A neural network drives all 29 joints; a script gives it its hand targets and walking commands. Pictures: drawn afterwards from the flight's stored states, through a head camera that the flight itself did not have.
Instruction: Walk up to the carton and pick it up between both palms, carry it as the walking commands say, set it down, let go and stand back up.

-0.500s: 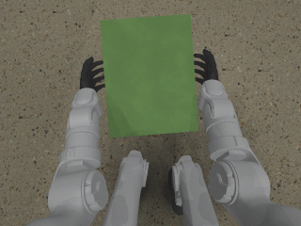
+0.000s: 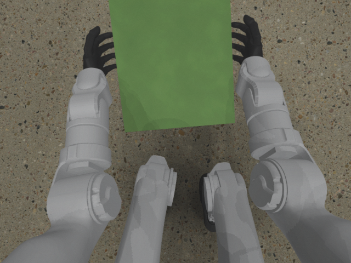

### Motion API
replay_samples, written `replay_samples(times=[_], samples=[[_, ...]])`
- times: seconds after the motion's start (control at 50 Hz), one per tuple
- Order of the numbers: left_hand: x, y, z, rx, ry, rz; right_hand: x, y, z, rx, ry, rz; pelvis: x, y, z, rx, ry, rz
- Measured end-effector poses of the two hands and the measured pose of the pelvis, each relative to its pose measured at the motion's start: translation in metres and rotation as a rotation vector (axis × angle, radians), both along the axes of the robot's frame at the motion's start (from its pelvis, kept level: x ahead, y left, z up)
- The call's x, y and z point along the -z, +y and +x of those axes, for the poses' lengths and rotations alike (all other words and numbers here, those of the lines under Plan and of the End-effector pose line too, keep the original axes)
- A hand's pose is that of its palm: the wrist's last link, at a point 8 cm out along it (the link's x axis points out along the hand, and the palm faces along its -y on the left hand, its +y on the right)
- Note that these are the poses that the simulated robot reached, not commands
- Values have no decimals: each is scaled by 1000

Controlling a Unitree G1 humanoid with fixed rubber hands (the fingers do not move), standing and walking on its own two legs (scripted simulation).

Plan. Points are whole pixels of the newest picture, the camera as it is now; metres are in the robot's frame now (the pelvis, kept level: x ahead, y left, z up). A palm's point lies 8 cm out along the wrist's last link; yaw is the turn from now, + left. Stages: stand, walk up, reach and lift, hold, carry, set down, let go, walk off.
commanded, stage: set down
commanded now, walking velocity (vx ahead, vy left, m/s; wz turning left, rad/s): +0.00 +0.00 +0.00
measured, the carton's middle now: (173, 61) +0.54 +0.07 -0.18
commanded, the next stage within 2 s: none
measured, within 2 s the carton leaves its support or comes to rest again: neither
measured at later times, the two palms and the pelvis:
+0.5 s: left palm (107, 73) +0.50 +0.23 -0.19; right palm (234, 64) +0.55 -0.08 -0.19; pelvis +0.00 +0.00 -0.06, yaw +0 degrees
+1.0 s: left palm (113, 75) +0.52 +0.23 -0.25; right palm (229, 67) +0.56 -0.08 -0.25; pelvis +0.01 +0.00 -0.09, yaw +0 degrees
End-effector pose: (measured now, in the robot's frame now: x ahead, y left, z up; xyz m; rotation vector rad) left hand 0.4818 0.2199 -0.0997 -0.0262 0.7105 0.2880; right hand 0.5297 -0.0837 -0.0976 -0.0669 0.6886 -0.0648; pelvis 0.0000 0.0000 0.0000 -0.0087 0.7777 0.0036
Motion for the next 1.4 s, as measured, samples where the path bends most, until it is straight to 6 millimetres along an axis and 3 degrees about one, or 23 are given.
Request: replay_samples(times=[0.52,0.74,0.94,1.4], samples=[[94,10,23,28,20,5,95,7,23,-23,20,-2,61,4,-1,-4,-24,-4],[124,8,32,59,49,-1,128,2,28,-35,48,-5,76,6,4,8,-89,2],[147,12,34,61,59,-9,146,5,34,-55,59,3,87,2,11,14,-129,5],[163,12,28,87,87,-24,163,2,27,-82,85,-1,99,1,2,11,-207,11]])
